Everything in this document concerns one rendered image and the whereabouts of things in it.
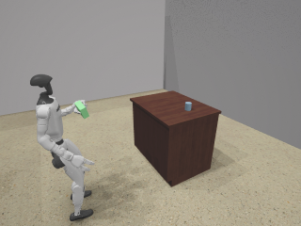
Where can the right robot hand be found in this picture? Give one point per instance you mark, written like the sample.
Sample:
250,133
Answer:
78,160

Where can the left robot foot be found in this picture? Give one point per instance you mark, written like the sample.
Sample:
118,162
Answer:
86,194

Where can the sponge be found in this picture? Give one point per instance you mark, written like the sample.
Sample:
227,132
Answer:
82,109

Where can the right robot upper arm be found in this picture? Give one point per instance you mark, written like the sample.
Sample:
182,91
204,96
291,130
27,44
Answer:
43,115

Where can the left robot forearm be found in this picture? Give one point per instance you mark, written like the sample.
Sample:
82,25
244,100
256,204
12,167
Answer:
66,111

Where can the robot right shin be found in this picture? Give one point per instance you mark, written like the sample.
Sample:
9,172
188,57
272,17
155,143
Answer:
78,194

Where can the table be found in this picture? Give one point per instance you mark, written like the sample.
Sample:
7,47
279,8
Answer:
178,143

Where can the left robot hand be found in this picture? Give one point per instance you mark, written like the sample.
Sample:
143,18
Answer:
75,110

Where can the right robot forearm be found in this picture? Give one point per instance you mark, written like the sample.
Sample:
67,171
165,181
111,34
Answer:
53,147

